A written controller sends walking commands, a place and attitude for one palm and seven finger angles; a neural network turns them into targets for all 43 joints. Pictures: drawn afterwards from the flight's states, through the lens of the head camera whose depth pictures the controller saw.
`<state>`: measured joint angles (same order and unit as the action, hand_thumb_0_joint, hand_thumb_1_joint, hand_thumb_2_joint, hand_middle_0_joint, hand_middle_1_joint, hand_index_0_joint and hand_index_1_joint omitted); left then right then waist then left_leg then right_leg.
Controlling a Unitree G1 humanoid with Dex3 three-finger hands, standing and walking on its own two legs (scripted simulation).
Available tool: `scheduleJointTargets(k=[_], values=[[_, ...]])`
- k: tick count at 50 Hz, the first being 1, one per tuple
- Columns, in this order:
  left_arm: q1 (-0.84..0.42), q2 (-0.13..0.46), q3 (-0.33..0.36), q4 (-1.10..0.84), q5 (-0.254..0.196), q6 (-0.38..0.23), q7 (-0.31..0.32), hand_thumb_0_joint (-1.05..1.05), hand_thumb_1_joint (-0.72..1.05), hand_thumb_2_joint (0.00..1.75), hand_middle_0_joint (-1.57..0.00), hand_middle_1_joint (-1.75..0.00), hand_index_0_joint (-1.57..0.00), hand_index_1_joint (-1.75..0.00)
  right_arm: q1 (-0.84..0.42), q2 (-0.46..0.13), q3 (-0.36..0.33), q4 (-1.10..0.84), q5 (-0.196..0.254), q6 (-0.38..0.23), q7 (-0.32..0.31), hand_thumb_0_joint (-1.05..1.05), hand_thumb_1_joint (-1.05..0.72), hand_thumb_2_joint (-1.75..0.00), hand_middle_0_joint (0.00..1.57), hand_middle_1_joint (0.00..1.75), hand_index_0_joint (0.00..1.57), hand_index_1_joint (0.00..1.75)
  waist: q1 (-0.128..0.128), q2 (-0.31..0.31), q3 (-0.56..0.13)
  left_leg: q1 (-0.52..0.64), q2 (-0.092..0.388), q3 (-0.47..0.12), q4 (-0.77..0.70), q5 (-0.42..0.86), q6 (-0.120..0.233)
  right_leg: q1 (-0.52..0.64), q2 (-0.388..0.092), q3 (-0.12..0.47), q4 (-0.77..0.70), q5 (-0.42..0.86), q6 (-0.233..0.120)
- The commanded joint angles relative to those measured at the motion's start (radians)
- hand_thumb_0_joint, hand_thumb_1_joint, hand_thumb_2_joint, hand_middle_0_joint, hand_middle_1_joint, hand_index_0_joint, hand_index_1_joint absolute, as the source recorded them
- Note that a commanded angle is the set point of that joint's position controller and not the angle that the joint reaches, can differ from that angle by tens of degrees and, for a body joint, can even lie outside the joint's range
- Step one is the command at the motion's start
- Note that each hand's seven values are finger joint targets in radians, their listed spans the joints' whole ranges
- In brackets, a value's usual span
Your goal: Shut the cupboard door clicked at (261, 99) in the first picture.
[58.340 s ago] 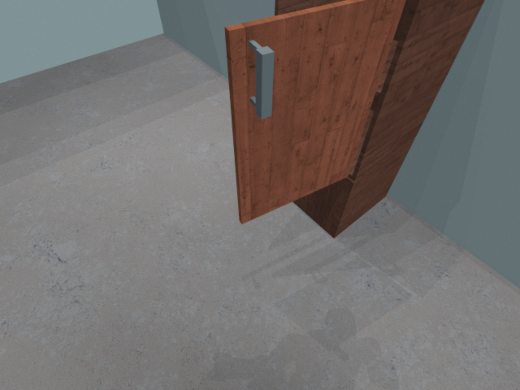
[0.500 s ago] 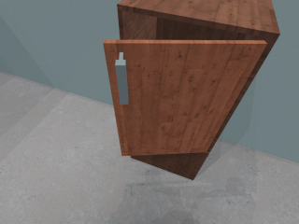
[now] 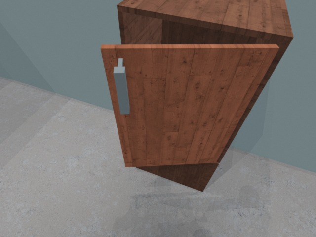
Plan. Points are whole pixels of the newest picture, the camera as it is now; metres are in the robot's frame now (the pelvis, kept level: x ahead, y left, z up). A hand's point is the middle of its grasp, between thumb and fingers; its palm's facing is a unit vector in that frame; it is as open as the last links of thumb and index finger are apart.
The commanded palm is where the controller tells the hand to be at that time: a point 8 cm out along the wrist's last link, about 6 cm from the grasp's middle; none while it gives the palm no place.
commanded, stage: come to a stop and stand still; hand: left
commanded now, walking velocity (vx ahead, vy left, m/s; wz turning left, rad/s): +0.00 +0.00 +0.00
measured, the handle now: (122, 86) +0.43 +0.12 +0.15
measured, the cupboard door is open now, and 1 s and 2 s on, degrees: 24 24 24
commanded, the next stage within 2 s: look again from close up in 0.16 s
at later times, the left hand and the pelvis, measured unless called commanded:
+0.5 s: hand out of the picture +0.01 +0.17 -0.18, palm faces +0.01 -0.98 -0.18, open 7.4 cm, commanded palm none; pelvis +0.00 +0.00 +0.00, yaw +0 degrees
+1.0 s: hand out of the picture +0.01 +0.17 -0.18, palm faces +0.03 -0.98 -0.18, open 7.4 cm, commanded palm none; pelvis +0.00 +0.00 +0.00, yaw +1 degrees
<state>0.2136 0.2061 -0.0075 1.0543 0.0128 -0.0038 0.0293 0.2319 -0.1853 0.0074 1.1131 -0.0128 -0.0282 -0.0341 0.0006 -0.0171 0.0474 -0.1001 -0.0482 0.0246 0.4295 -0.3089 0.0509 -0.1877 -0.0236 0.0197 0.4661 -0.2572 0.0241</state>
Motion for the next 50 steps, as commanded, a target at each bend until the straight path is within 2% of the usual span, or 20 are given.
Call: scheduleJointTargets(k=[1,8,10,14,16,29,33,36,45,47,50], values=[[0.038,0.118,0.024,-0.034,-0.004,-0.016,0.009,0.00,0.90,0.90,-0.20,-0.30,-0.20,-0.30,0.039,-0.124,-0.021,-0.030,0.003,-0.014,-0.004,0.00,-0.90,-0.90,0.20,0.30,0.20,0.30,0.004,0.019,-0.033,-0.056,0.140,-0.103,-0.080,0.310,-0.006,0.068,-0.088,0.065,-0.033,0.284,-0.067],[0.052,0.105,0.020,-0.023,-0.002,-0.015,0.008,0.00,0.90,0.90,-0.20,-0.30,-0.20,-0.30,0.039,-0.109,-0.019,-0.021,0.004,-0.011,-0.004,0.00,-0.90,-0.90,0.20,0.30,0.20,0.30,0.005,0.009,0.003,-0.069,0.139,-0.099,-0.090,0.247,-0.006,0.049,-0.085,0.070,-0.062,0.243,-0.065],[0.054,0.105,0.019,-0.020,-0.003,-0.016,0.008,0.00,0.90,0.90,-0.20,-0.30,-0.20,-0.30,0.040,-0.113,-0.019,-0.021,0.004,-0.011,-0.004,0.00,-0.90,-0.90,0.20,0.30,0.20,0.30,0.003,0.004,-0.008,-0.064,0.138,-0.102,-0.090,0.241,-0.007,0.049,-0.086,0.072,-0.061,0.238,-0.065],[0.062,0.101,0.017,-0.016,-0.003,-0.016,0.008,0.00,0.90,0.90,-0.20,-0.30,-0.20,-0.30,0.044,-0.110,-0.018,-0.015,0.005,-0.013,-0.005,0.00,-0.90,-0.90,0.20,0.30,0.20,0.30,0.005,0.012,-0.004,-0.069,0.139,-0.102,-0.092,0.251,-0.007,0.051,-0.085,0.069,-0.063,0.241,-0.063],[0.071,0.100,0.017,-0.012,-0.004,-0.018,0.008,0.00,0.90,0.90,-0.20,-0.30,-0.20,-0.30,0.044,-0.111,-0.018,-0.016,0.005,-0.015,-0.005,0.00,-0.90,-0.90,0.20,0.30,0.20,0.30,0.005,0.014,-0.026,-0.053,0.140,-0.101,-0.086,0.272,-0.007,0.058,-0.087,0.067,-0.060,0.260,-0.063],[0.082,0.078,0.016,0.000,-0.003,-0.014,0.009,0.00,0.90,0.90,-0.20,-0.30,-0.20,-0.30,0.058,-0.094,-0.018,-0.004,0.005,-0.016,-0.009,0.00,-0.90,-0.90,0.20,0.30,0.20,0.30,0.007,0.033,0.003,-0.066,0.142,-0.107,-0.099,0.286,-0.005,0.051,-0.078,0.056,-0.063,0.232,-0.058],[0.086,0.073,0.015,0.003,-0.002,-0.013,0.009,0.00,0.90,0.90,-0.20,-0.30,-0.20,-0.30,0.061,-0.088,-0.016,-0.005,0.006,-0.015,-0.009,0.00,-0.90,-0.90,0.20,0.30,0.20,0.30,0.008,0.012,0.019,-0.074,0.142,-0.109,-0.107,0.264,-0.002,0.046,-0.076,0.054,-0.070,0.213,-0.056],[0.085,0.073,0.018,0.002,-0.003,-0.014,0.009,0.00,0.90,0.90,-0.20,-0.30,-0.20,-0.30,0.067,-0.094,-0.019,-0.004,0.005,-0.017,-0.009,0.00,-0.90,-0.90,0.20,0.30,0.20,0.30,0.007,0.018,-0.001,-0.067,0.142,-0.110,-0.104,0.277,-0.003,0.052,-0.078,0.053,-0.065,0.219,-0.055],[0.085,0.074,0.021,0.005,-0.003,-0.015,0.010,0.00,0.90,0.90,-0.20,-0.30,-0.20,-0.30,0.073,-0.088,-0.019,0.000,0.006,-0.018,-0.011,0.00,-0.90,-0.90,0.20,0.30,0.20,0.30,0.009,0.027,-0.002,-0.069,0.141,-0.113,-0.104,0.298,-0.004,0.062,-0.079,0.050,-0.061,0.229,-0.057],[0.107,0.038,0.013,0.020,-0.005,-0.010,0.011,0.00,0.90,0.90,-0.20,-0.30,-0.20,-0.30,0.088,-0.055,-0.012,0.008,0.004,-0.016,-0.009,0.00,-0.90,-0.90,0.20,0.30,0.20,0.30,0.007,0.014,-0.006,-0.070,0.147,-0.123,-0.109,0.278,-0.003,0.064,-0.072,0.028,-0.056,0.183,-0.047],[0.122,0.023,0.012,0.031,-0.003,-0.001,0.012,0.00,0.90,0.90,-0.20,-0.30,-0.20,-0.30,0.092,-0.051,-0.014,0.015,0.000,-0.010,-0.011,0.00,-0.90,-0.90,0.20,0.30,0.20,0.30,0.006,0.021,0.029,-0.091,0.163,-0.151,-0.118,0.253,0.004,0.043,-0.060,-0.002,-0.040,0.122,-0.038]])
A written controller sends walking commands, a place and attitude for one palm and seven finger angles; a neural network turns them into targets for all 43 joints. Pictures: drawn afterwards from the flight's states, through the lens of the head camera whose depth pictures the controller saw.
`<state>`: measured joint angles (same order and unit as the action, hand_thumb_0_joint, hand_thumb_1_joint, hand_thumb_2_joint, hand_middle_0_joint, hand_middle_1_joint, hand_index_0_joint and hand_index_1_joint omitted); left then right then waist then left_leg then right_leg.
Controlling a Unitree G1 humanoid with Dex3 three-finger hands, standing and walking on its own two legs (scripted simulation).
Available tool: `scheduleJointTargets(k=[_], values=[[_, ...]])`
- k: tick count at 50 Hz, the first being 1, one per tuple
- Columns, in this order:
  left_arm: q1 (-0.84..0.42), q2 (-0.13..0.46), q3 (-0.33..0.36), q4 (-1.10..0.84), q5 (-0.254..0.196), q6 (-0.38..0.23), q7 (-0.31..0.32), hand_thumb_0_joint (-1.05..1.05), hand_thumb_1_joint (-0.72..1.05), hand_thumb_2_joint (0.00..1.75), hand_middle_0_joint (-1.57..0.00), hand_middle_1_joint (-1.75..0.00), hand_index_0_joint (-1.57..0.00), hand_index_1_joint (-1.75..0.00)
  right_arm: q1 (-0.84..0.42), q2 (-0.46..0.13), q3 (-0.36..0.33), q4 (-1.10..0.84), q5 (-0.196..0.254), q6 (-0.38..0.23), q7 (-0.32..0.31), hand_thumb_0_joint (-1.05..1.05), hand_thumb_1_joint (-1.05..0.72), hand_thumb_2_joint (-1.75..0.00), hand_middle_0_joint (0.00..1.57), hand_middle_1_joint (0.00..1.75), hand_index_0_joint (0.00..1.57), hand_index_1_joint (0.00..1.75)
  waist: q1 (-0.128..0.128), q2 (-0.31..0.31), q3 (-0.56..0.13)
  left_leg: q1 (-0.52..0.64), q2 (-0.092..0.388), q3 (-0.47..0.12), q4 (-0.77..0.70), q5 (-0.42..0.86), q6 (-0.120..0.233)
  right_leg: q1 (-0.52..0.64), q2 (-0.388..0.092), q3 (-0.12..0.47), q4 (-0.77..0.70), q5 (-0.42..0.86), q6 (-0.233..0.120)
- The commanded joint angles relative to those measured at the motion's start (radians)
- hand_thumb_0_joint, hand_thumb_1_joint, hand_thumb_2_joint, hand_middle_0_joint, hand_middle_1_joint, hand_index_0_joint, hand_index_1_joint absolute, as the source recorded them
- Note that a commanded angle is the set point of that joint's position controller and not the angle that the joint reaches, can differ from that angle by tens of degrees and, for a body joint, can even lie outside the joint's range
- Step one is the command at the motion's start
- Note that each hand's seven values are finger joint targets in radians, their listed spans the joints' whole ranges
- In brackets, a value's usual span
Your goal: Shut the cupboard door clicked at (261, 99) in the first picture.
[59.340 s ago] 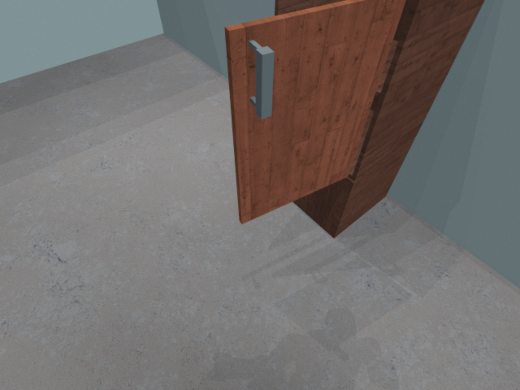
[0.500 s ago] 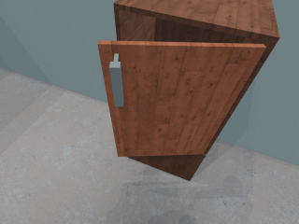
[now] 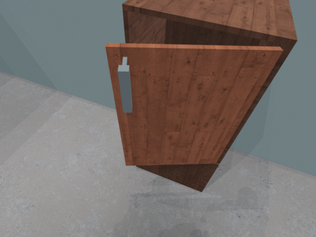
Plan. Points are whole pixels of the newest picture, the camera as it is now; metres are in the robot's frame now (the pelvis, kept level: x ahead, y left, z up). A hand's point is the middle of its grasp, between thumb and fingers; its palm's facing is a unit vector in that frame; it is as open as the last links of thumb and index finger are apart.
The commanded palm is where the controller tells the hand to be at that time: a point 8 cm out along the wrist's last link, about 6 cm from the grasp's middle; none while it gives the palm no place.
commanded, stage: shuffle to correct the standing spot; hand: left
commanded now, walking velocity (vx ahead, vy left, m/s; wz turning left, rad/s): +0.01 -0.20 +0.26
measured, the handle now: (126, 85) +0.44 +0.12 +0.15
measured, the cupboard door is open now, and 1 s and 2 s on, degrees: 24 24 24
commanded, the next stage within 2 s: come to a stop and stand still in 0.78 s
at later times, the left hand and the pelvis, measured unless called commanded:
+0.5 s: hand out of the picture -0.03 +0.09 -0.19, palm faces +0.13 -0.98 -0.13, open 7.4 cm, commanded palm none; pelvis +0.01 -0.06 -0.01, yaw +6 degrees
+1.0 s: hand out of the picture +0.03 +0.05 -0.19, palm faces +0.15 -0.96 -0.22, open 7.3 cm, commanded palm none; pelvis +0.01 -0.15 -0.01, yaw +8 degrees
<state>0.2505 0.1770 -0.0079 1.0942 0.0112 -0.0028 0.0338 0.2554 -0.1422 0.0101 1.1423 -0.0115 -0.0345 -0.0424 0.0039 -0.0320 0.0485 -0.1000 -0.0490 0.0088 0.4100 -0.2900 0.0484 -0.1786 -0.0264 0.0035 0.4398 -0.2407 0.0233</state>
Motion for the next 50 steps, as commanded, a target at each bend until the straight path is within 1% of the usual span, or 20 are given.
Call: scheduleJointTargets(k=[1,12,18,21,23,26,27,28,29,30,31,33,40,41,42,43,44,46,48,50], values=[[0.089,0.051,0.013,-0.008,-0.001,-0.001,0.007,0.00,0.90,0.90,-0.20,-0.30,-0.20,-0.30,0.069,-0.097,-0.017,-0.015,-0.001,-0.002,-0.003,0.00,-0.90,-0.90,0.20,0.30,0.20,0.30,0.003,0.044,0.035,-0.098,0.170,-0.147,-0.100,0.229,0.010,0.030,-0.056,0.006,-0.011,0.091,-0.036],[0.149,0.030,0.037,-0.027,0.007,0.015,0.003,0.00,0.90,0.90,-0.20,-0.30,-0.20,-0.30,0.119,-0.104,-0.052,-0.016,-0.010,0.017,-0.024,0.00,-0.90,-0.90,0.20,0.30,0.20,0.30,-0.005,0.090,0.030,-0.134,0.208,-0.218,-0.027,0.362,0.042,0.009,-0.035,-0.052,0.053,0.103,-0.045],[0.206,0.041,0.051,-0.039,0.011,0.019,-0.001,0.00,0.90,0.90,-0.20,-0.30,-0.20,-0.30,0.122,-0.072,-0.057,-0.027,-0.009,0.028,-0.030,0.00,-0.90,-0.90,0.20,0.30,0.20,0.30,0.001,-0.009,-0.006,-0.205,0.141,-0.091,0.094,0.216,0.002,0.077,-0.084,0.004,0.033,0.303,-0.081],[0.218,0.070,0.060,-0.051,0.013,0.023,-0.002,0.00,0.90,0.90,-0.20,-0.30,-0.20,-0.30,0.112,-0.041,-0.054,-0.040,-0.006,0.037,-0.031,0.00,-0.90,-0.90,0.20,0.30,0.20,0.30,0.002,-0.120,-0.042,-0.241,0.082,0.013,0.259,-0.010,-0.029,0.077,-0.172,0.085,-0.028,0.384,-0.153],[0.203,0.059,0.057,-0.064,0.019,0.032,-0.001,0.00,0.90,0.90,-0.20,-0.30,-0.20,-0.30,0.076,-0.025,-0.053,-0.053,-0.008,0.046,-0.033,0.00,-0.90,-0.90,0.20,0.30,0.20,0.30,0.006,-0.101,0.004,-0.256,0.090,0.039,0.344,-0.185,-0.031,0.010,-0.202,0.100,-0.069,0.374,-0.213],[0.172,0.055,0.060,-0.081,0.022,0.038,-0.002,0.00,0.90,0.90,-0.20,-0.30,-0.20,-0.30,0.082,-0.021,-0.050,-0.054,-0.007,0.045,-0.032,0.00,-0.90,-0.90,0.20,0.30,0.20,0.30,-0.010,-0.066,0.005,-0.200,0.113,0.056,0.245,-0.127,-0.029,-0.042,-0.186,0.090,-0.032,0.384,-0.227],[0.154,0.052,0.061,-0.085,0.018,0.040,-0.003,0.00,0.90,0.90,-0.20,-0.30,-0.20,-0.30,0.116,-0.021,-0.049,-0.041,-0.008,0.042,-0.031,0.00,-0.90,-0.90,0.20,0.30,0.20,0.30,-0.030,-0.057,-0.005,-0.128,0.131,0.047,0.134,-0.018,-0.024,-0.081,-0.159,0.068,0.004,0.335,-0.195],[0.148,0.020,0.056,-0.095,0.017,0.042,-0.006,0.00,0.90,0.90,-0.20,-0.30,-0.20,-0.30,0.157,-0.047,-0.054,-0.025,-0.013,0.035,-0.032,0.00,-0.90,-0.90,0.20,0.30,0.20,0.30,-0.044,0.052,-0.001,-0.049,0.217,-0.045,0.031,0.145,0.008,-0.156,-0.088,0.001,0.085,0.211,-0.135],[0.138,0.001,0.054,-0.119,0.015,0.043,-0.012,0.00,0.90,0.90,-0.20,-0.30,-0.20,-0.30,0.185,-0.121,-0.068,-0.019,-0.024,0.030,-0.036,0.00,-0.90,-0.90,0.20,0.30,0.20,0.30,-0.052,0.300,0.010,-0.027,0.381,-0.265,-0.044,0.332,0.087,-0.250,0.000,-0.090,0.247,-0.002,-0.063],[0.074,0.034,0.063,-0.142,0.019,0.048,-0.011,0.00,0.90,0.90,-0.20,-0.30,-0.20,-0.30,0.204,-0.154,-0.077,-0.014,-0.030,0.030,-0.043,0.00,-0.90,-0.90,0.20,0.30,0.20,0.30,-0.079,0.381,0.066,-0.063,0.488,-0.387,-0.096,0.530,0.169,-0.329,0.026,-0.064,0.452,-0.309,-0.043],[0.064,0.060,0.079,-0.154,0.020,0.055,-0.012,0.00,0.90,0.90,-0.20,-0.30,-0.20,-0.30,0.196,-0.159,-0.072,-0.029,-0.030,0.027,-0.046,0.00,-0.90,-0.90,0.20,0.30,0.20,0.30,-0.067,0.277,0.064,-0.123,0.499,-0.364,-0.088,0.557,0.189,-0.324,0.017,0.018,0.592,-0.343,-0.048],[0.059,0.036,0.084,-0.164,0.018,0.052,-0.027,0.00,0.90,0.90,-0.20,-0.30,-0.20,-0.30,0.094,-0.174,-0.080,-0.078,-0.033,0.016,-0.047,0.00,-0.90,-0.90,0.20,0.30,0.20,0.30,-0.025,0.177,0.037,-0.081,0.457,-0.289,-0.045,0.588,0.166,-0.362,-0.002,0.037,0.616,-0.301,-0.039],[0.090,0.033,0.091,-0.164,0.007,0.044,-0.055,0.00,0.90,0.90,-0.20,-0.30,-0.20,-0.30,0.018,-0.250,-0.118,-0.119,-0.033,0.041,-0.025,0.00,-0.90,-0.90,0.20,0.30,0.20,0.30,0.006,0.217,-0.046,-0.155,0.311,-0.090,0.076,0.382,0.026,-0.062,0.041,-0.114,0.102,-0.056,-0.011],[0.136,0.070,0.097,-0.151,0.009,0.036,-0.053,0.00,0.90,0.90,-0.20,-0.30,-0.20,-0.30,0.028,-0.236,-0.122,-0.126,-0.027,0.045,-0.020,0.00,-0.90,-0.90,0.20,0.30,0.20,0.30,0.020,0.126,-0.069,-0.217,0.253,-0.053,0.160,0.254,-0.012,0.042,0.027,-0.099,-0.017,0.053,-0.009],[0.160,0.148,0.109,-0.142,0.018,0.029,-0.042,0.00,0.90,0.90,-0.20,-0.30,-0.20,-0.30,0.043,-0.172,-0.113,-0.140,-0.018,0.048,-0.013,0.00,-0.90,-0.90,0.20,0.30,0.20,0.30,0.027,-0.118,-0.069,-0.361,0.152,0.053,0.326,-0.010,-0.058,0.144,-0.120,0.036,-0.088,0.211,-0.047],[0.169,0.218,0.117,-0.150,0.027,0.031,-0.031,0.00,0.90,0.90,-0.20,-0.30,-0.20,-0.30,0.006,-0.089,-0.095,-0.184,-0.016,0.054,-0.009,0.00,-0.90,-0.90,0.20,0.30,0.20,0.30,0.048,-0.333,-0.071,-0.458,0.058,0.107,0.539,-0.353,-0.076,0.117,-0.291,0.220,-0.120,0.379,-0.154],[0.173,0.221,0.110,-0.172,0.032,0.040,-0.026,0.00,0.90,0.90,-0.20,-0.30,-0.20,-0.30,-0.025,-0.081,-0.087,-0.213,-0.012,0.057,-0.008,0.00,-0.90,-0.90,0.20,0.30,0.20,0.30,0.070,-0.244,-0.078,-0.435,0.065,0.047,0.663,-0.397,-0.051,0.027,-0.320,0.203,-0.101,0.338,-0.225],[0.095,0.165,0.096,-0.177,0.030,0.032,-0.017,0.00,0.90,0.90,-0.20,-0.30,-0.20,-0.30,-0.029,-0.107,-0.089,-0.202,-0.013,0.058,-0.004,0.00,-0.90,-0.90,0.20,0.30,0.20,0.30,0.034,-0.300,-0.066,-0.450,0.093,0.019,0.773,-0.316,-0.048,-0.015,-0.252,0.223,-0.112,0.213,-0.239],[0.054,0.119,0.077,-0.172,0.028,0.011,-0.002,0.00,0.90,0.90,-0.20,-0.30,-0.20,-0.30,-0.031,-0.065,-0.067,-0.193,-0.011,0.040,0.017,0.00,-0.90,-0.90,0.20,0.30,0.20,0.30,0.011,-0.126,-0.040,-0.357,0.093,0.030,0.583,-0.266,-0.055,-0.054,-0.241,0.176,-0.089,0.243,-0.222],[0.056,0.132,0.062,-0.157,0.022,-0.002,-0.001,0.00,0.90,0.90,-0.20,-0.30,-0.20,-0.30,-0.004,-0.034,-0.047,-0.164,-0.007,0.033,0.023,0.00,-0.90,-0.90,0.20,0.30,0.20,0.30,0.002,-0.083,-0.031,-0.208,0.068,0.057,0.290,-0.145,-0.060,-0.097,-0.212,0.162,-0.077,0.207,-0.196]])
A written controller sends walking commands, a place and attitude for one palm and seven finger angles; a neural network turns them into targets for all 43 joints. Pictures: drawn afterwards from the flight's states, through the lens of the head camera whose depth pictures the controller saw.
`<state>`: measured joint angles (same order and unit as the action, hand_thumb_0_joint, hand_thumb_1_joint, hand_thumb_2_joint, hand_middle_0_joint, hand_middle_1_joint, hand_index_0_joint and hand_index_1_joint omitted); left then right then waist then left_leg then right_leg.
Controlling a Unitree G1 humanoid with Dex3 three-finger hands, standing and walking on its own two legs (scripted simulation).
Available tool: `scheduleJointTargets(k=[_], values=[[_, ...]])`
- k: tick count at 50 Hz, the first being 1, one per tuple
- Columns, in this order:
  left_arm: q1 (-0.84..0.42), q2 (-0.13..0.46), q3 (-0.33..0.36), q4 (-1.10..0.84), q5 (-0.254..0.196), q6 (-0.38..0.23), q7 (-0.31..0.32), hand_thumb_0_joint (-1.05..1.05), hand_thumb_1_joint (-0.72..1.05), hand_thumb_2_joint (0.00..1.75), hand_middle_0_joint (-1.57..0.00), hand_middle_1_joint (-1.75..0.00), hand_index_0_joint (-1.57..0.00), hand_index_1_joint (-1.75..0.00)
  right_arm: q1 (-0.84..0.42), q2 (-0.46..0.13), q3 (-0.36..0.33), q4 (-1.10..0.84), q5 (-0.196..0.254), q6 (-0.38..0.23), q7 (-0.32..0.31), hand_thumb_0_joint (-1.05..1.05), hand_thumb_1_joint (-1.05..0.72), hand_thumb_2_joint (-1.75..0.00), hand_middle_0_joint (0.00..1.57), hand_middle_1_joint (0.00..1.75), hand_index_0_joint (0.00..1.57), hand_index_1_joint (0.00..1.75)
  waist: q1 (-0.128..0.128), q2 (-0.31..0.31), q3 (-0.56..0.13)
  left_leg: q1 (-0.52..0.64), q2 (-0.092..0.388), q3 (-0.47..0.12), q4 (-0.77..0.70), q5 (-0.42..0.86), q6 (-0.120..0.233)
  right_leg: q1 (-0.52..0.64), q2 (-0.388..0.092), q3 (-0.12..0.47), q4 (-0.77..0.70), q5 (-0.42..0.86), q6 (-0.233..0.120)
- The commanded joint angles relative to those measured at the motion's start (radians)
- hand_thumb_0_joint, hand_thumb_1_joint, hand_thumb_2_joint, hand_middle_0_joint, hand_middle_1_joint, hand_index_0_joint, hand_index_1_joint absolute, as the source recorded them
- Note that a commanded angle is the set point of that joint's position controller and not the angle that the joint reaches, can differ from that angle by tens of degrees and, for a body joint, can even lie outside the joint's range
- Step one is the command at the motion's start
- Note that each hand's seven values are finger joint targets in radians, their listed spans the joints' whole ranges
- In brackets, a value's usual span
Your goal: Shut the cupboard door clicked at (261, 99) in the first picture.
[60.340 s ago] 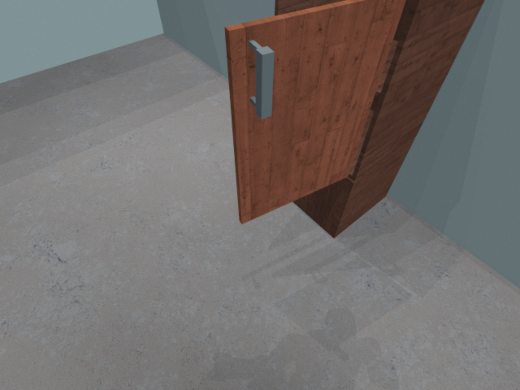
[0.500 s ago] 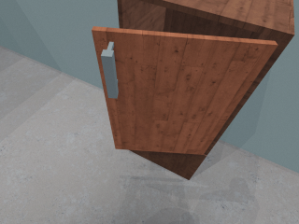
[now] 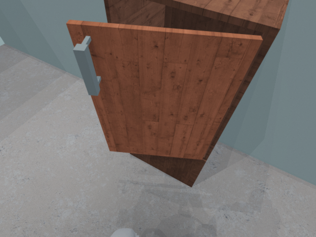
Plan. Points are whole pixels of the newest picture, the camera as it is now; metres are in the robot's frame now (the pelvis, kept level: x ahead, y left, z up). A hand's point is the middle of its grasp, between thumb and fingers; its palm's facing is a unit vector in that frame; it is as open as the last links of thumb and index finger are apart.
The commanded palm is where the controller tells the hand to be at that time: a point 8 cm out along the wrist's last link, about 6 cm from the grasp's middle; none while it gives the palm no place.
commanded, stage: come to a stop and stand still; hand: left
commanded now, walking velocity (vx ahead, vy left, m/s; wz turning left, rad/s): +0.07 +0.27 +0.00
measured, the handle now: (91, 66) +0.46 +0.21 +0.17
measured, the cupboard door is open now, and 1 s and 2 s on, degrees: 24 24 24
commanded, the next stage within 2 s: look again from close up in 0.80 s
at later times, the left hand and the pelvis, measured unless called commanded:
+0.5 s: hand out of the picture +0.00 +0.16 -0.17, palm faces +0.01 -0.99 -0.14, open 7.3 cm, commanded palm none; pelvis +0.02 +0.00 +0.02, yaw -1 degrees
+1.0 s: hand out of the picture +0.04 +0.17 -0.16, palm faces -0.03 -0.97 -0.22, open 7.4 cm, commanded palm none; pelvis +0.02 +0.00 +0.01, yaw -2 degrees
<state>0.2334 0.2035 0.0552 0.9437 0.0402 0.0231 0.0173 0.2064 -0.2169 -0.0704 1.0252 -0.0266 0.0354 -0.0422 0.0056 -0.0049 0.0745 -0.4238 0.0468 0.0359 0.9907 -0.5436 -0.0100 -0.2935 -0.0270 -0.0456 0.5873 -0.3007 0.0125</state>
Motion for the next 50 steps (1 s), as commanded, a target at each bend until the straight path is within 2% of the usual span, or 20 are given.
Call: scheduleJointTargets(k=[1,2,3,4,6,8,10,11,14,29,30,31,32,33,36,37,39,42,44,50], values=[[0.062,0.106,-0.005,-0.001,-0.016,-0.031,0.015,0.00,0.90,0.90,-0.20,-0.30,-0.20,-0.30,0.079,0.040,0.040,-0.028,0.011,-0.040,0.022,0.00,-0.90,-0.90,0.20,0.30,0.20,0.30,-0.012,-0.092,-0.059,0.226,-0.041,0.030,-0.448,0.214,-0.001,-0.021,-0.187,0.201,-0.213,0.206,-0.158],[0.042,0.101,-0.012,0.000,-0.026,-0.031,0.013,0.00,0.90,0.90,-0.20,-0.30,-0.20,-0.30,0.103,0.024,0.043,-0.012,0.016,-0.043,0.020,0.00,-0.90,-0.90,0.20,0.30,0.20,0.30,-0.023,-0.071,-0.043,0.303,-0.033,0.005,-0.573,0.290,0.005,-0.054,-0.157,0.178,-0.199,0.138,-0.121],[0.041,0.072,-0.015,-0.006,-0.029,-0.025,0.008,0.00,0.90,0.90,-0.20,-0.30,-0.20,-0.30,0.106,-0.016,0.038,-0.013,0.014,-0.049,0.018,0.00,-0.90,-0.90,0.20,0.30,0.20,0.30,-0.015,0.038,-0.022,0.306,0.037,-0.084,-0.630,0.357,0.035,-0.074,-0.104,0.146,-0.165,0.061,-0.081],[0.053,0.046,-0.019,-0.006,-0.032,-0.021,0.005,0.00,0.90,0.90,-0.20,-0.30,-0.20,-0.30,0.074,-0.058,0.041,-0.025,0.007,-0.051,0.015,0.00,-0.90,-0.90,0.20,0.30,0.20,0.30,0.010,0.107,-0.019,0.213,0.113,-0.167,-0.659,0.389,0.078,-0.008,-0.054,0.107,-0.162,0.029,-0.043],[0.050,0.038,-0.030,0.027,-0.023,-0.016,0.011,0.00,0.90,0.90,-0.20,-0.30,-0.20,-0.30,0.017,-0.055,0.048,-0.023,0.010,-0.058,0.013,0.00,-0.90,-0.90,0.20,0.30,0.20,0.30,0.027,0.162,-0.006,0.124,0.107,-0.182,-0.698,0.400,0.097,0.118,-0.046,0.069,-0.153,0.072,-0.025],[0.081,0.046,-0.035,0.063,-0.023,-0.021,0.013,0.00,0.90,0.90,-0.20,-0.30,-0.20,-0.30,0.011,-0.043,0.051,-0.016,0.015,-0.060,0.007,0.00,-0.90,-0.90,0.20,0.30,0.20,0.30,0.035,0.157,-0.019,0.173,0.081,-0.133,-0.673,0.488,0.081,0.140,-0.065,0.087,-0.177,0.138,-0.029],[0.094,0.049,-0.042,0.091,-0.028,-0.029,0.013,0.00,0.90,0.90,-0.20,-0.30,-0.20,-0.30,0.034,-0.034,0.055,0.001,0.017,-0.061,0.005,0.00,-0.90,-0.90,0.20,0.30,0.20,0.30,0.025,0.081,-0.068,0.244,0.070,-0.111,-0.652,0.511,0.067,0.148,-0.083,0.095,-0.209,0.183,-0.030],[0.090,0.043,-0.045,0.098,-0.026,-0.030,0.014,0.00,0.90,0.90,-0.20,-0.30,-0.20,-0.30,0.044,-0.028,0.051,0.006,0.018,-0.059,0.005,0.00,-0.90,-0.90,0.20,0.30,0.20,0.30,0.015,0.030,-0.061,0.258,0.070,-0.106,-0.657,0.488,0.062,0.135,-0.086,0.096,-0.222,0.182,-0.029],[0.086,0.031,-0.053,0.117,-0.024,-0.034,0.015,0.00,0.90,0.90,-0.20,-0.30,-0.20,-0.30,0.055,-0.029,0.054,0.030,0.019,-0.059,0.005,0.00,-0.90,-0.90,0.20,0.30,0.20,0.30,0.006,-0.018,-0.038,0.275,0.068,-0.100,-0.674,0.486,0.058,0.122,-0.089,0.093,-0.238,0.193,-0.027],[0.129,0.011,-0.061,0.174,-0.027,-0.035,0.023,0.00,0.90,0.90,-0.20,-0.30,-0.20,-0.30,0.099,-0.010,0.072,0.101,0.020,-0.066,0.001,0.00,-0.90,-0.90,0.20,0.30,0.20,0.30,0.010,-0.001,0.001,0.268,0.060,-0.090,-0.709,0.490,0.055,0.142,-0.091,0.086,-0.252,0.191,-0.030],[0.162,0.050,-0.068,0.193,-0.012,-0.067,0.061,0.00,0.90,0.90,-0.20,-0.30,-0.20,-0.30,0.035,-0.080,0.070,0.030,0.033,-0.078,0.017,0.00,-0.90,-0.90,0.20,0.30,0.20,0.30,0.015,0.097,-0.024,0.259,0.077,-0.071,-0.540,0.730,0.020,0.098,-0.106,0.084,-0.206,0.320,-0.029],[0.150,0.074,-0.058,0.151,-0.024,-0.063,0.054,0.00,0.90,0.90,-0.20,-0.30,-0.20,-0.30,0.095,-0.046,0.070,0.010,0.014,-0.074,0.019,0.00,-0.90,-0.90,0.20,0.30,0.20,0.30,-0.009,0.138,-0.071,0.248,0.049,-0.085,-0.565,0.513,0.018,0.120,-0.107,0.096,-0.177,0.129,-0.054],[0.133,0.068,-0.060,0.144,-0.023,-0.057,0.045,0.00,0.90,0.90,-0.20,-0.30,-0.20,-0.30,0.123,-0.046,0.070,0.004,0.012,-0.075,0.020,0.00,-0.90,-0.90,0.20,0.30,0.20,0.30,-0.012,0.136,-0.070,0.210,0.057,-0.107,-0.592,0.432,0.029,0.100,-0.085,0.079,-0.145,0.049,-0.060],[0.130,0.054,-0.065,0.141,-0.023,-0.057,0.037,0.00,0.90,0.90,-0.20,-0.30,-0.20,-0.30,0.122,-0.034,0.073,0.000,0.008,-0.079,0.020,0.00,-0.90,-0.90,0.20,0.30,0.20,0.30,-0.001,0.168,-0.077,0.202,0.061,-0.115,-0.605,0.450,0.043,0.105,-0.068,0.067,-0.131,0.068,-0.062],[0.128,0.025,-0.069,0.139,-0.028,-0.056,0.032,0.00,0.90,0.90,-0.20,-0.30,-0.20,-0.30,0.154,-0.038,0.072,-0.013,0.014,-0.080,0.012,0.00,-0.90,-0.90,0.20,0.30,0.20,0.30,-0.009,0.021,-0.054,0.211,0.064,-0.119,-0.586,0.544,0.065,0.100,-0.058,0.069,-0.127,0.116,-0.059],[0.125,0.019,-0.071,0.140,-0.030,-0.053,0.031,0.00,0.90,0.90,-0.20,-0.30,-0.20,-0.30,0.161,-0.041,0.073,-0.011,0.016,-0.080,0.011,0.00,-0.90,-0.90,0.20,0.30,0.20,0.30,-0.011,0.002,-0.038,0.211,0.064,-0.116,-0.594,0.529,0.067,0.091,-0.060,0.072,-0.130,0.111,-0.058],[0.119,0.019,-0.068,0.136,-0.030,-0.050,0.029,0.00,0.90,0.90,-0.20,-0.30,-0.20,-0.30,0.164,-0.039,0.074,-0.007,0.015,-0.081,0.010,0.00,-0.90,-0.90,0.20,0.30,0.20,0.30,-0.008,0.012,-0.012,0.199,0.060,-0.112,-0.609,0.526,0.067,0.090,-0.058,0.075,-0.124,0.118,-0.058],[0.113,0.021,-0.067,0.131,-0.030,-0.044,0.027,0.00,0.90,0.90,-0.20,-0.30,-0.20,-0.30,0.164,-0.039,0.075,0.003,0.016,-0.077,0.013,0.00,-0.90,-0.90,0.20,0.30,0.20,0.30,-0.007,-0.019,0.037,0.171,0.056,-0.114,-0.653,0.386,0.068,0.068,-0.058,0.085,-0.143,0.071,-0.055],[0.116,0.028,-0.064,0.129,-0.030,-0.043,0.026,0.00,0.90,0.90,-0.20,-0.30,-0.20,-0.30,0.155,-0.035,0.076,0.010,0.014,-0.077,0.014,0.00,-0.90,-0.90,0.20,0.30,0.20,0.30,-0.002,0.005,0.045,0.166,0.049,-0.111,-0.667,0.362,0.068,0.070,-0.058,0.091,-0.145,0.080,-0.056],[0.112,0.033,-0.060,0.129,-0.031,-0.044,0.026,0.00,0.90,0.90,-0.20,-0.30,-0.20,-0.30,0.157,-0.030,0.076,0.038,0.015,-0.080,0.012,0.00,-0.90,-0.90,0.20,0.30,0.20,0.30,-0.003,-0.027,0.014,0.213,0.049,-0.086,-0.663,0.414,0.065,0.080,-0.065,0.102,-0.154,0.131,-0.053]])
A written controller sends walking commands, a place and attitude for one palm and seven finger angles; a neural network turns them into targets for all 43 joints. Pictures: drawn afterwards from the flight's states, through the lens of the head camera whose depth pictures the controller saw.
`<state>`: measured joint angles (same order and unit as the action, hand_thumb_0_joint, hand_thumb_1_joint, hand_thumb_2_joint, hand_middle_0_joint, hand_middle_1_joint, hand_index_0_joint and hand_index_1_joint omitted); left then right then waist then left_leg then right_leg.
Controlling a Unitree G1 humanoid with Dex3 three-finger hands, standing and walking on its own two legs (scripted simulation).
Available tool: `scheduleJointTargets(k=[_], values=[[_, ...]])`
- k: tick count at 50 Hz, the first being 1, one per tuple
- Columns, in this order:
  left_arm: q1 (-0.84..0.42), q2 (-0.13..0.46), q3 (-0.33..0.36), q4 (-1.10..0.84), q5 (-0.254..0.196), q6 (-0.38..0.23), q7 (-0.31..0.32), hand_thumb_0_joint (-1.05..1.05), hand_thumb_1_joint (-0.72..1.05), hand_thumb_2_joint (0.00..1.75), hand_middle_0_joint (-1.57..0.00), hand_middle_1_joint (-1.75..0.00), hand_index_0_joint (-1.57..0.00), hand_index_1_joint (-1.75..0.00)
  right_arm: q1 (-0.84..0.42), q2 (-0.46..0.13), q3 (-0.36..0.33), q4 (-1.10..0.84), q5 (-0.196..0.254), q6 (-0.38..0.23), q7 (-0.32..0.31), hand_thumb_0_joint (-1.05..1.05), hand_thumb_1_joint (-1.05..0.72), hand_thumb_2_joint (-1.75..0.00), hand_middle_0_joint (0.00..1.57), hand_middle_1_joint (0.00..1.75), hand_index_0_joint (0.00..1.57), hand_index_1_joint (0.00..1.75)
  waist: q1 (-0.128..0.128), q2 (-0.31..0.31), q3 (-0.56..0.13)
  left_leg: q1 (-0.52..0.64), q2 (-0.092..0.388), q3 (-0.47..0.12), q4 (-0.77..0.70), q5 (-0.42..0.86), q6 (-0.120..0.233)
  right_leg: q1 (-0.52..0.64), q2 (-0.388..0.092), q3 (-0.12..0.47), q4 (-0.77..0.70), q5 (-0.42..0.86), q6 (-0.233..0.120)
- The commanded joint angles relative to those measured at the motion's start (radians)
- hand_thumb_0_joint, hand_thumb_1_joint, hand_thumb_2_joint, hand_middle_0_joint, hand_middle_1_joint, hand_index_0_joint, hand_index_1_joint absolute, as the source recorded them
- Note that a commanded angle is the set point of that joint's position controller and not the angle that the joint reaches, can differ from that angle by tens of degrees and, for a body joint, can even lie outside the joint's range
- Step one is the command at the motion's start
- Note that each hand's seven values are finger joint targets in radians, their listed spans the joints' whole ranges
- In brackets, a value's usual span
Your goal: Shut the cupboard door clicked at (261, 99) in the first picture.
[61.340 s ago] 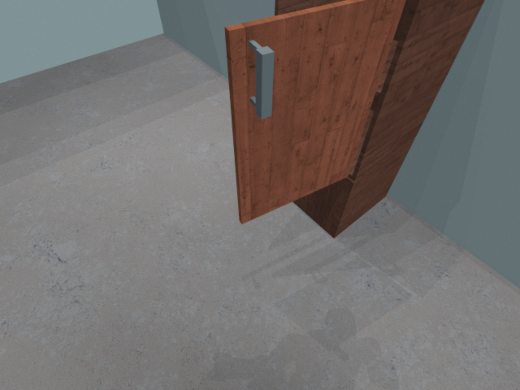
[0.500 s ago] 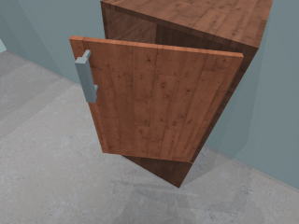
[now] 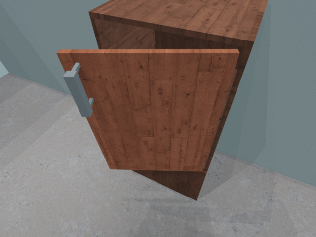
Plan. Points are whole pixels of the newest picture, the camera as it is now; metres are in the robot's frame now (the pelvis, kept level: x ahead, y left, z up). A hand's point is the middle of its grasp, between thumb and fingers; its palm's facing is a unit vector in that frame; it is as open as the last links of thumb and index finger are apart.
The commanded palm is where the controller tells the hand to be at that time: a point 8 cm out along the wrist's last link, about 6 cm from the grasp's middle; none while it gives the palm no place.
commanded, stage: look again from close up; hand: left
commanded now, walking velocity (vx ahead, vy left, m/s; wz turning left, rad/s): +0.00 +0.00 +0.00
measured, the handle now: (82, 90) +0.43 +0.22 +0.16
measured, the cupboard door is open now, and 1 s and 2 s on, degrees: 24 24 24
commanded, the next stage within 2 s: raise the hand and make a fist in 0.40 s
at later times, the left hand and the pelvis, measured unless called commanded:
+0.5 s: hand out of the picture +0.00 +0.14 -0.17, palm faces +0.01 -0.98 -0.18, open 7.3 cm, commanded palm +0.10 +0.18 -0.07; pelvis +0.01 -0.03 +0.00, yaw +0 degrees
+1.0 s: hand out of the picture +0.12 +0.15 -0.02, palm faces +0.12 -0.99 -0.05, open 5.8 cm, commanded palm +0.12 +0.19 +0.01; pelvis -0.04 -0.05 -0.07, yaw +4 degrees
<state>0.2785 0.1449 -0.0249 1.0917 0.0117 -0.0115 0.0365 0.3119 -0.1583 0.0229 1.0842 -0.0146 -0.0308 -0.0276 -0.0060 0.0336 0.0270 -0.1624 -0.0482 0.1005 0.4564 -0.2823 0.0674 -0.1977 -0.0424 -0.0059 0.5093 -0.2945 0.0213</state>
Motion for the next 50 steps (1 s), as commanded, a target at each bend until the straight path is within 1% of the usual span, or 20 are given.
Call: scheduleJointTargets(k=[1,13,24,25,26,27,28,29,30,31,32,35,37,38,39,41,43,44,48,50], values=[[0.068,0.091,0.020,-0.018,-0.003,-0.010,0.007,0.00,0.90,0.90,-0.20,-0.30,-0.20,-0.30,0.050,-0.091,-0.016,-0.018,0.004,-0.014,-0.002,0.00,-0.90,-0.90,0.20,0.30,0.20,0.30,0.011,-0.062,0.062,-0.043,0.143,-0.147,-0.129,0.154,-0.013,-0.017,-0.053,0.065,-0.082,0.128,-0.061],[0.075,0.098,0.019,-0.001,-0.004,-0.015,0.007,0.00,0.90,0.90,-0.20,-0.30,-0.20,-0.30,0.028,-0.072,-0.019,0.020,0.006,-0.011,-0.007,0.00,-0.90,-0.90,0.20,0.30,0.20,0.30,0.008,-0.036,0.016,0.025,0.147,-0.119,-0.107,0.230,-0.020,0.014,-0.061,0.076,-0.102,0.246,-0.065],[0.081,0.092,0.018,0.010,-0.004,-0.015,0.008,0.00,0.90,0.90,-0.20,-0.30,-0.20,-0.30,0.012,-0.071,-0.021,0.034,0.006,-0.006,-0.011,0.00,-0.90,-0.90,0.20,0.30,0.20,0.30,0.008,-0.041,0.044,0.030,0.151,-0.113,-0.106,0.233,-0.029,0.015,-0.065,0.076,-0.121,0.285,-0.066],[0.153,0.123,0.030,0.040,0.012,-0.036,0.042,0.00,0.90,0.90,-0.20,-0.30,-0.20,-0.30,-0.077,-0.116,-0.032,-0.034,0.018,-0.008,0.001,0.00,-0.90,-0.90,0.20,0.30,0.20,0.30,0.041,-0.113,0.035,-0.054,0.170,-0.090,0.100,0.284,-0.058,0.020,-0.119,0.107,-0.123,0.627,-0.034],[-0.722,0.622,0.340,-1.631,-0.141,-0.311,0.046,0.00,0.90,0.90,-0.20,-0.30,-0.20,-0.30,0.042,-0.336,-0.064,-0.331,0.029,-0.207,-0.101,0.00,-0.90,-0.90,0.20,0.30,0.20,0.30,-0.148,0.026,-0.435,0.282,0.108,-0.082,0.066,0.541,-0.016,0.027,0.007,0.008,0.075,0.619,-0.024],[-0.063,0.207,0.044,-1.331,-0.146,-0.232,0.065,0.00,0.90,0.90,-0.22,-0.32,-0.22,-0.32,-0.025,-0.202,-0.022,-0.323,0.060,-0.283,-0.109,0.00,-0.90,-0.90,0.20,0.30,0.20,0.30,-0.035,0.366,-0.537,0.343,0.102,-0.101,0.041,0.691,-0.030,-0.048,0.061,-0.035,0.121,0.300,-0.043],[0.135,-0.003,-0.035,-1.255,-0.183,-0.078,0.089,0.00,0.90,0.90,-0.24,-0.34,-0.24,-0.34,-0.059,-0.160,-0.037,-0.327,0.055,-0.320,-0.084,0.00,-0.90,-0.90,0.20,0.30,0.20,0.30,-0.020,0.341,-0.408,0.234,0.116,-0.115,0.006,0.766,-0.068,-0.083,0.062,-0.073,0.117,0.102,-0.040],[0.120,-0.042,-0.078,-1.151,-0.168,-0.043,0.090,0.00,0.90,0.90,-0.25,-0.36,-0.25,-0.36,-0.049,-0.162,-0.036,-0.293,0.070,-0.340,-0.062,0.00,-0.90,-0.90,0.20,0.30,0.20,0.30,-0.039,0.137,-0.161,0.078,0.114,-0.132,0.022,0.627,-0.068,-0.166,0.046,-0.071,0.092,0.092,-0.030],[0.035,-0.017,-0.048,-1.203,-0.169,-0.081,0.080,0.00,0.90,0.90,-0.27,-0.38,-0.27,-0.38,-0.052,-0.201,-0.065,-0.346,0.055,-0.352,-0.046,0.00,-0.90,-0.90,0.20,0.30,0.20,0.30,-0.066,0.052,-0.031,-0.024,0.097,-0.157,0.061,0.453,-0.062,-0.204,0.041,-0.082,0.040,0.133,-0.032],[0.038,0.044,0.022,-1.162,-0.156,-0.130,0.064,0.00,0.90,0.90,-0.29,-0.40,-0.29,-0.40,-0.059,-0.222,-0.080,-0.386,0.038,-0.359,-0.036,0.00,-0.90,-0.90,0.20,0.30,0.20,0.30,-0.072,-0.066,-0.016,-0.117,0.072,-0.159,0.112,0.331,-0.054,-0.235,0.036,-0.092,0.034,0.175,-0.034],[0.103,0.036,0.044,-1.103,-0.162,-0.186,0.029,0.00,0.90,0.90,-0.31,-0.42,-0.31,-0.42,-0.071,-0.221,-0.085,-0.421,0.021,-0.363,-0.026,0.00,-0.90,-0.90,0.20,0.30,0.20,0.30,-0.059,-0.200,-0.023,-0.198,0.051,-0.152,0.163,0.233,-0.049,-0.283,0.033,-0.090,0.061,0.166,-0.028],[0.404,-0.014,0.111,-0.942,-0.227,-0.392,-0.151,0.00,0.90,0.90,-0.36,-0.48,-0.36,-0.48,-0.130,-0.193,-0.105,-0.520,0.014,-0.357,0.009,0.00,-0.90,-0.90,0.20,0.30,0.20,0.30,0.053,-0.343,-0.109,-0.399,0.013,-0.114,0.289,0.124,-0.076,-0.294,0.014,-0.044,0.198,0.180,-0.021],[0.420,0.051,0.186,-0.949,-0.270,-0.540,-0.304,0.00,0.90,0.90,-0.40,-0.52,-0.40,-0.52,-0.151,-0.197,-0.116,-0.568,0.015,-0.332,0.029,0.00,-0.90,-0.90,0.20,0.30,0.20,0.30,0.068,-0.305,-0.154,-0.512,0.000,-0.095,0.377,0.061,-0.090,-0.298,-0.008,0.020,0.270,0.187,-0.024],[0.418,0.129,0.257,-0.939,-0.272,-0.578,-0.362,0.00,0.90,0.90,-0.42,-0.54,-0.42,-0.54,-0.152,-0.203,-0.125,-0.595,0.023,-0.317,0.038,0.00,-0.90,-0.90,0.20,0.30,0.20,0.30,0.082,-0.213,-0.181,-0.532,-0.005,-0.085,0.413,0.058,-0.089,-0.282,-0.025,0.062,0.296,0.207,-0.031],[0.400,0.171,0.282,-0.999,-0.274,-0.574,-0.389,0.00,0.90,0.90,-0.44,-0.56,-0.44,-0.56,-0.180,-0.206,-0.123,-0.644,0.029,-0.301,0.039,0.00,-0.90,-0.90,0.20,0.30,0.20,0.30,0.099,-0.143,-0.228,-0.544,-0.014,-0.063,0.427,0.049,-0.077,-0.267,-0.031,0.085,0.300,0.170,-0.034],[0.303,0.204,0.293,-1.140,-0.297,-0.503,-0.393,0.00,0.90,0.90,-0.47,-0.60,-0.47,-0.60,-0.210,-0.202,-0.113,-0.723,0.042,-0.267,0.026,0.00,-0.90,-0.90,0.20,0.30,0.20,0.30,0.097,-0.062,-0.255,-0.543,-0.020,-0.046,0.430,0.008,-0.061,-0.268,-0.028,0.115,0.270,0.037,-0.033],[0.167,0.231,0.308,-1.262,-0.318,-0.458,-0.350,0.00,0.90,0.90,-0.51,-0.64,-0.51,-0.64,-0.204,-0.199,-0.103,-0.761,0.046,-0.243,0.002,0.00,-0.90,-0.90,0.20,0.30,0.20,0.30,0.058,-0.084,-0.221,-0.564,-0.010,-0.063,0.451,-0.087,-0.051,-0.336,-0.023,0.159,0.212,-0.176,-0.020],[0.100,0.228,0.302,-1.342,-0.316,-0.460,-0.323,0.00,0.90,0.90,-0.53,-0.66,-0.53,-0.66,-0.182,-0.195,-0.099,-0.771,0.046,-0.241,-0.005,0.00,-0.90,-0.90,0.20,0.30,0.20,0.30,0.043,-0.039,-0.241,-0.545,-0.001,-0.075,0.461,-0.087,-0.045,-0.355,-0.016,0.162,0.209,-0.209,-0.022],[-0.089,0.193,0.185,-1.577,-0.298,-0.546,-0.286,0.00,0.90,0.90,-0.60,-0.74,-0.60,-0.74,-0.123,-0.194,-0.074,-0.746,0.037,-0.271,-0.023,0.00,-0.90,-0.90,0.20,0.30,0.20,0.30,-0.046,0.023,-0.272,-0.456,0.036,-0.116,0.486,-0.061,-0.027,-0.436,0.023,0.102,0.236,-0.173,-0.031],[-0.067,0.171,0.138,-1.512,-0.302,-0.542,-0.313,0.00,0.90,0.90,-0.64,-0.78,-0.64,-0.78,-0.111,-0.203,-0.065,-0.716,0.043,-0.291,-0.033,0.00,-0.90,-0.90,0.20,0.30,0.20,0.30,-0.056,0.043,-0.235,-0.447,0.042,-0.132,0.473,-0.076,-0.028,-0.452,0.036,0.077,0.236,-0.181,-0.039]])
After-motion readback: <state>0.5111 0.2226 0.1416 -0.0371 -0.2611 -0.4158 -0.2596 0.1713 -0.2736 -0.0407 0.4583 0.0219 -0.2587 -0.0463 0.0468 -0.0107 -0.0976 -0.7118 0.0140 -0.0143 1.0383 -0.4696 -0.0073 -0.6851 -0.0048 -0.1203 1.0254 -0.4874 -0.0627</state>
